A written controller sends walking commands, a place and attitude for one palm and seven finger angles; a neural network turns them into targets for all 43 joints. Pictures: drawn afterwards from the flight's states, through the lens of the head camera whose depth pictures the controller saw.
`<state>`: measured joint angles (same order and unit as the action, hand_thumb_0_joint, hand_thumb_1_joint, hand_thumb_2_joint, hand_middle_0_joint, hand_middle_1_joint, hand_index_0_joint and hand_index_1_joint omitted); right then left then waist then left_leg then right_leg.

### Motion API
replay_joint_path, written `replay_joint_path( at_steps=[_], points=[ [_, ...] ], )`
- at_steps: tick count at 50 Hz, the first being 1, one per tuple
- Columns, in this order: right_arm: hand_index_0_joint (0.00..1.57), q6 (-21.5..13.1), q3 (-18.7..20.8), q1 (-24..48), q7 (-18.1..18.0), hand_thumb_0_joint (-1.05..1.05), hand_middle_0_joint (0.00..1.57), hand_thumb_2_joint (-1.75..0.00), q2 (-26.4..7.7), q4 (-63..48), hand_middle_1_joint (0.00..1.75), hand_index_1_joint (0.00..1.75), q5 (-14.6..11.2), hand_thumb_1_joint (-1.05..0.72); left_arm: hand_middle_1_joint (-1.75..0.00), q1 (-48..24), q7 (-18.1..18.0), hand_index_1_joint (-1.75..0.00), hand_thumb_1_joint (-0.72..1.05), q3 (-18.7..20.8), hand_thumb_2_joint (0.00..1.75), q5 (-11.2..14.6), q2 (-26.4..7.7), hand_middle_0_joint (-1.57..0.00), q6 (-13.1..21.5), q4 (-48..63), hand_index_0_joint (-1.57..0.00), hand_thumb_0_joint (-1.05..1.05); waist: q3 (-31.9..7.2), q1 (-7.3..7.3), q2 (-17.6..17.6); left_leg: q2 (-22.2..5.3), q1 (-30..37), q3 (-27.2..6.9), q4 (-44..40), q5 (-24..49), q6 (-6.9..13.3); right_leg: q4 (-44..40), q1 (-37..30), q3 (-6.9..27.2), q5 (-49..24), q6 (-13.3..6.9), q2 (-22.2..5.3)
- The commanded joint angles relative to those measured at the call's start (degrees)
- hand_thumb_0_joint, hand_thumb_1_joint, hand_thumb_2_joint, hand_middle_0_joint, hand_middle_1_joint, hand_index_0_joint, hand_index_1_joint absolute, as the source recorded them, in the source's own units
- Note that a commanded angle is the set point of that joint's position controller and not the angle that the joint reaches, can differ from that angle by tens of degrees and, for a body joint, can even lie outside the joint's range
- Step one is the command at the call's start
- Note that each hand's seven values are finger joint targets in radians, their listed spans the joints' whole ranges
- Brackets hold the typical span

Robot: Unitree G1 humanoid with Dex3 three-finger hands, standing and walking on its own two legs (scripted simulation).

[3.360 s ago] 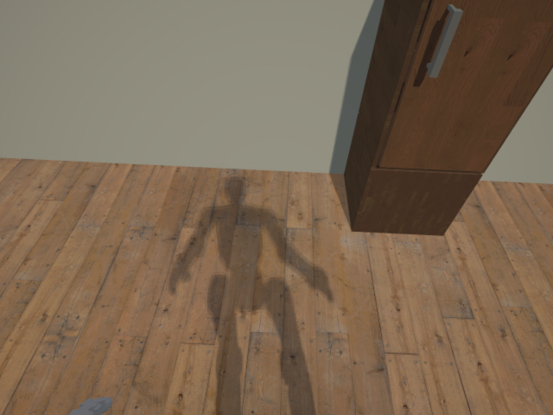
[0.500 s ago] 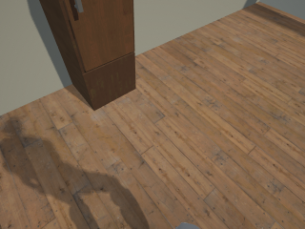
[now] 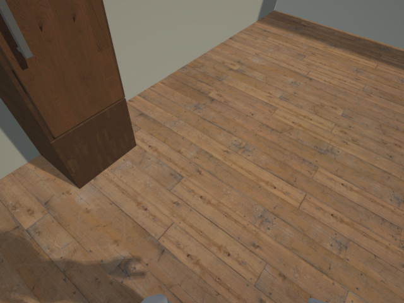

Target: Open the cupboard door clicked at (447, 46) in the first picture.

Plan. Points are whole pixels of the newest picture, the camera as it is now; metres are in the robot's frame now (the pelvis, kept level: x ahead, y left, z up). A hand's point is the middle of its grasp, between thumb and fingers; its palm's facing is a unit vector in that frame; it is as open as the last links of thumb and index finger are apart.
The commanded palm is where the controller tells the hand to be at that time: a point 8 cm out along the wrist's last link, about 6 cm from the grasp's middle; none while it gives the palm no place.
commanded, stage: walk to a spot facing it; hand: left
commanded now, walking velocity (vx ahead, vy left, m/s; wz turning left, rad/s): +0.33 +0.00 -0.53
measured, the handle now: (11, 27) +0.77 +0.66 +0.12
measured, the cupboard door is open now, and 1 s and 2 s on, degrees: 0 0 0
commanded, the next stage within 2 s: turn to face it in 1.40 s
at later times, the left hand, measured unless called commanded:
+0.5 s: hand (159, 213) +0.36 +0.15 -0.17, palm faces -0.34 -0.93 -0.14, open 7.4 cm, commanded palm none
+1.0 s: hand (180, 173) +0.51 +0.11 -0.17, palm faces -0.36 -0.90 -0.23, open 7.3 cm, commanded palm none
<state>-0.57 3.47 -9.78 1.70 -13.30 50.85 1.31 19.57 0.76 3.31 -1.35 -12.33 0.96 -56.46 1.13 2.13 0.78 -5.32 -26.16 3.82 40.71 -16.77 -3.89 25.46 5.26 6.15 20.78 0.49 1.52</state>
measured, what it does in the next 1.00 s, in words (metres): walks ahead, turning right: left foot, then right foot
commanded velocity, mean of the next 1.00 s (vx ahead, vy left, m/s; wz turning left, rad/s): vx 0.33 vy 0.00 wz -0.45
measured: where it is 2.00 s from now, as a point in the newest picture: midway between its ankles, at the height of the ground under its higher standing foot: (236, 237)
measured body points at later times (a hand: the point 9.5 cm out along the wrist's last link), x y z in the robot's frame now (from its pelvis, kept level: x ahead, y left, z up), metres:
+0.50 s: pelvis +0.20 +0.02 +0.00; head +0.24 +0.02 +0.45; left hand +0.38 +0.20 -0.15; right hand +0.02 -0.15 -0.14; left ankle +0.08 +0.13 -0.73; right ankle +0.27 -0.14 -0.69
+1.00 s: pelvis +0.42 -0.06 +0.00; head +0.43 -0.07 +0.45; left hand +0.53 +0.16 -0.15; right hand +0.43 -0.33 -0.13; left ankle +0.58 +0.02 -0.70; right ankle +0.32 -0.12 -0.73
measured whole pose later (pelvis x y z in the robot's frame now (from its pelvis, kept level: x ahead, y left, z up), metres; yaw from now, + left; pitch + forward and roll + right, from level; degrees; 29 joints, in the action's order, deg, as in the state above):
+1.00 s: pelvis +0.42 -0.06 +0.00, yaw -28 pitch +0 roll -1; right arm -2.0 2.8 -6.4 1.3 -10.3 52.8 1.7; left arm 18.9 -0.2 3.6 -1.0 -11.2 3.5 -59.7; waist 1.5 2.6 -1.0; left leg -8.5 -29.7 4.4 41.5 -12.1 -3.3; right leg 25.3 6.4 -1.9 18.8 -3.1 3.1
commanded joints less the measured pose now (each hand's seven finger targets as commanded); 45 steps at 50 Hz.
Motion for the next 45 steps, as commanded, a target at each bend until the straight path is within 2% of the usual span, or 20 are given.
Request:
replay_joint_path(
  at_steps=[1, 2, 3, 4, 6, 8, 10, 15, 22, 24, 27, 28, 29, 30, 31, 32, 35, 38, 41, 45],
  points=[
    [0.20, -3.11, 2.09, -12.66, -2.29, 0.00, 0.20, -0.90, -9.64, -0.13, 0.30, 0.30, -0.11, -0.90, -0.30, -5.37, -0.37, -0.30, 0.90, 2.63, 0.90, 0.44, -9.00, -0.20, 1.13, 5.36, -0.20, 0.00, -4.49, -8.11, -2.61, -1.21, 29.57, -2.07, -15.93, 1.83, 1.41, 11.36, 17.22, 6.19, -12.27, -5.38, -4.61],
    [0.20, -3.38, 3.70, -20.05, -2.62, 0.00, 0.20, -0.90, -17.07, 1.56, 0.30, 0.30, 0.80, -0.90, -0.30, -2.74, 0.37, -0.30, 0.90, 1.88, 0.90, 1.15, -4.31, -0.20, 0.91, 5.96, -0.20, 0.00, -10.54, -10.00, -22.43, -19.62, 39.81, -24.10, -21.19, -5.63, 6.01, 31.21, 29.21, -2.96, 7.90, -1.65, 3.21],
    [0.20, -2.76, 2.88, -20.79, -2.63, 0.00, 0.20, -0.90, -16.84, 1.57, 0.30, 0.30, 0.63, -0.90, -0.30, -3.58, 0.39, -0.30, 0.90, 1.78, 0.90, 0.69, -4.74, -0.20, 1.11, 6.94, -0.20, 0.00, -8.79, -9.13, -20.33, -25.61, 35.26, -32.58, -27.82, -13.89, 9.37, 41.31, 33.36, -2.61, 12.95, -1.37, 1.60],
    [0.20, -2.48, 2.23, -15.19, -2.63, 0.00, 0.20, -0.90, -13.43, 0.72, 0.30, 0.30, 0.66, -0.90, -0.30, -4.92, 0.49, -0.30, 0.90, 2.33, 0.90, 0.15, -6.03, -0.20, 0.83, 6.50, -0.20, 0.00, -3.44, -7.36, -15.64, -24.45, 27.26, -29.76, -30.80, -20.49, 9.49, 45.93, 34.12, -1.55, 9.17, -1.40, -2.27],
    [0.20, -3.30, 0.50, -9.51, -2.74, 0.00, 0.20, -0.90, -7.74, -0.20, 0.30, 0.30, 0.38, -0.90, -0.30, -7.40, 1.76, -0.30, 0.90, 2.86, 0.90, -0.42, -5.70, -0.20, 0.56, 5.50, -0.20, 0.00, 4.22, -4.89, -9.43, -18.89, 17.50, -19.32, -31.68, -14.19, 7.45, 48.30, 33.31, -3.36, -0.31, -1.16, -5.45],
    [0.20, -4.13, -0.14, -8.06, -2.96, 0.00, 0.20, -0.90, -5.15, 0.74, 0.30, 0.30, 0.18, -0.90, -0.30, -4.28, 2.29, -0.30, 0.90, 2.49, 0.90, -0.68, -3.43, -0.20, -0.40, 4.01, -0.20, 0.00, 4.44, -2.18, -9.81, -15.05, 15.77, -7.29, -30.34, -1.31, 4.56, 47.38, 30.87, -4.91, -5.79, -0.12, -6.16],
    [0.20, -4.58, -0.20, -9.61, -3.22, 0.00, 0.20, -0.90, -3.93, 1.89, 0.30, 0.30, -0.16, -0.90, -0.30, -2.73, 2.08, -0.30, 0.90, 2.44, 0.90, -0.56, -2.21, -0.20, -1.37, 3.29, -0.20, 0.00, 3.14, -1.41, -10.04, -13.35, 16.55, -0.61, -29.36, 6.54, 4.25, 47.77, 30.77, -5.30, -9.22, 0.38, -6.11],
    [0.20, -4.93, -0.09, -14.91, -3.45, 0.00, 0.20, -0.90, -2.89, 5.01, 0.30, 0.30, -0.28, -0.90, -0.30, -7.85, 2.18, -0.30, 0.90, 2.12, 0.90, -0.78, -0.72, -0.20, -2.09, 4.92, -0.20, 0.00, 3.69, -2.18, -7.29, -13.86, 24.75, 4.70, -28.82, 17.59, 6.32, 43.23, 38.83, -7.61, -12.72, 1.44, -7.08],
    [0.20, -4.33, -0.01, -22.75, -3.45, 0.00, 0.20, -0.90, -2.19, 9.63, 0.30, 0.30, 0.65, -0.90, -0.30, -21.74, 2.39, -0.30, 0.90, 0.74, 0.90, -0.57, 0.90, -0.20, -1.11, 8.12, -0.20, 0.00, 8.28, -6.61, -7.13, -14.92, 31.51, 9.38, -27.00, 29.89, 8.64, 20.95, 37.48, -14.12, -10.40, -0.35, -5.99],
    [0.20, -4.08, 0.08, -22.55, -3.45, 0.00, 0.20, -0.90, -2.87, 9.91, 0.30, 0.30, 0.56, -0.90, -0.30, -21.31, 2.28, -0.30, 0.90, 0.67, 0.90, -0.48, 1.21, -0.20, -0.67, 8.13, -0.20, 0.00, 7.96, -5.60, -8.06, -14.74, 31.60, 12.66, -23.66, 41.17, 8.55, 15.50, 32.40, -16.48, -9.02, -2.05, -3.53],
    [0.20, -3.88, 0.83, -19.78, -3.32, 0.00, 0.20, -0.90, -5.95, 9.25, 0.30, 0.30, 0.15, -0.90, -0.30, -10.32, 1.55, -0.30, 0.90, 1.58, 0.90, -0.62, -1.50, -0.20, 0.08, 4.90, -0.20, 0.00, 0.39, -0.12, -10.12, -14.90, 31.92, 15.75, -8.46, 61.70, 7.01, 11.64, 17.55, -18.66, -6.13, -5.50, 0.95],
    [0.20, -3.81, 0.92, -17.75, -3.16, 0.00, 0.20, -0.90, -6.67, 8.35, 0.30, 0.30, -0.11, -0.90, -0.30, -2.74, 1.33, -0.30, 0.90, 2.25, 0.90, -0.90, -3.25, -0.20, 0.65, 2.64, -0.20, 0.00, -4.03, 3.71, -9.39, -13.60, 27.95, 16.96, 1.75, 59.37, 5.50, 8.18, 6.31, -19.41, -9.23, -6.32, 2.25],
    [0.20, -3.72, 0.64, -17.19, -2.45, 0.00, 0.20, -0.90, -5.60, 7.33, 0.30, 0.30, -0.84, -0.90, -0.30, 4.83, 0.89, -0.30, 0.90, 3.44, 0.90, -1.05, -8.01, -0.20, 1.35, 0.44, -0.20, 0.00, -9.95, 7.41, -3.65, -12.06, 14.48, 16.60, 16.86, 42.63, 3.50, 5.81, -11.86, -11.58, -13.84, -9.02, -4.27],
    [0.20, -3.94, -0.05, -18.81, -2.33, 0.00, 0.20, -0.90, -1.34, 5.35, 0.30, 0.30, -1.59, -0.90, -0.30, 9.82, 0.00, -0.30, 0.90, 4.68, 0.90, -0.44, -14.19, -0.20, 1.89, -0.52, -0.20, 0.00, -17.94, 7.39, 9.08, -1.37, -5.35, 12.92, 36.14, -12.48, 0.17, 3.17, -27.54, 18.63, -22.09, -16.94, -22.04],
    [0.20, -3.81, 0.03, -13.82, -2.74, 0.00, 0.20, -0.90, -1.80, 3.45, 0.30, 0.30, -1.70, -0.90, -0.30, 9.17, -0.65, -0.30, 0.90, 5.05, 0.90, 1.23, -16.80, -0.20, 1.29, -0.34, -0.20, 0.00, -18.63, 7.04, 7.42, 0.18, -11.17, 3.39, 44.89, -17.98, 1.16, -4.34, -26.46, 28.01, -24.31, -20.07, -26.28],
    [0.20, -3.62, 0.61, -11.13, -2.79, 0.00, 0.20, -0.90, -2.33, 2.93, 0.30, 0.30, -1.46, -0.90, -0.30, 4.71, -0.97, -0.30, 0.90, 4.69, 0.90, 1.40, -14.84, -0.20, 0.89, 0.64, -0.20, 0.00, -9.93, 5.17, 0.85, -2.61, -12.18, -0.02, 46.03, -11.56, 2.26, -6.86, -17.52, 22.40, -19.11, -19.83, -25.70],
    [0.20, -2.03, 0.21, -9.96, -2.51, 0.00, 0.20, -0.90, -0.51, 4.56, 0.30, 0.30, 0.00, -0.90, -0.30, -5.08, -1.22, -0.30, 0.90, 2.12, 0.90, 1.08, -7.58, -0.20, 2.17, 2.42, -0.20, 0.00, 1.84, -1.15, -2.61, -6.81, -5.80, -2.44, 36.87, -2.10, 1.65, -11.51, 8.47, 10.20, -14.55, -13.10, -19.38],
    [0.20, -0.79, 0.09, -14.31, -2.28, 0.00, 0.20, -0.90, 1.51, 5.52, 0.30, 0.30, 0.28, -0.90, -0.30, -6.51, -1.31, -0.30, 0.90, 1.64, 0.90, 0.04, -6.36, -0.20, 3.27, 1.64, -0.20, 0.00, 1.78, -5.15, -0.97, -5.97, -1.90, -1.35, 27.91, -0.89, 0.72, -12.03, 14.83, 2.26, -18.62, -11.91, -15.02],
    [0.20, -0.61, 0.10, -9.94, -1.63, 0.00, 0.20, -0.90, 0.97, 3.53, 0.30, 0.30, 0.37, -0.90, -0.30, -4.88, -0.89, -0.30, 0.90, 1.55, 0.90, 0.22, -5.45, -0.20, 3.58, 0.98, -0.20, 0.00, 2.07, -4.40, 4.81, -5.30, -4.19, -0.40, 19.52, 4.09, -0.28, -12.51, 13.24, 0.22, -17.47, -11.37, -11.91],
    [0.20, -1.56, -0.19, -0.66, -0.71, 0.00, 0.20, -0.90, 0.44, 0.18, 0.30, 0.30, 0.29, -0.90, -0.30, -1.56, -0.94, -0.30, 0.90, 1.35, 0.90, 0.21, -5.94, -0.20, 3.73, -0.03, -0.20, 0.00, 2.91, -1.68, 6.84, -3.70, -4.19, 0.66, 5.95, 6.72, -0.21, -10.60, 8.99, 1.46, -19.96, -10.90, -11.68]
  ],
)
